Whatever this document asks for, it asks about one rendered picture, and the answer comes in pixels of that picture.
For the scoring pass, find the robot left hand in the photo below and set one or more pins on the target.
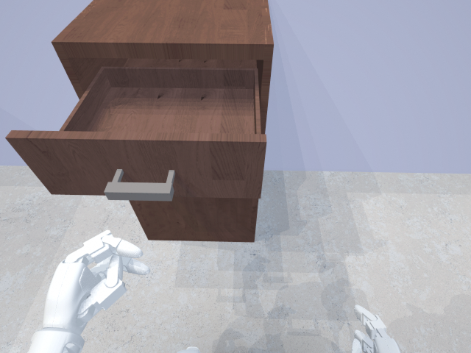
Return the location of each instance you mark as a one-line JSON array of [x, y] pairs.
[[67, 305]]

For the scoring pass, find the left robot forearm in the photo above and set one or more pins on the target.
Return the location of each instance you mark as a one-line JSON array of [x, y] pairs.
[[56, 340]]

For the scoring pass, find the cabinet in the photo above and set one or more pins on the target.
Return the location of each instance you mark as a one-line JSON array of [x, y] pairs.
[[176, 34]]

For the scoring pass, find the robot right hand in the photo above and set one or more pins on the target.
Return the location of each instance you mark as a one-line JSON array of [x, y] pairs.
[[376, 330]]

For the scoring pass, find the handle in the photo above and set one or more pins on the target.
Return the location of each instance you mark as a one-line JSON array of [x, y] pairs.
[[140, 191]]

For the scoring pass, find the drawer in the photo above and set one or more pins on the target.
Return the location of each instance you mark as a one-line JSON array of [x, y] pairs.
[[203, 123]]

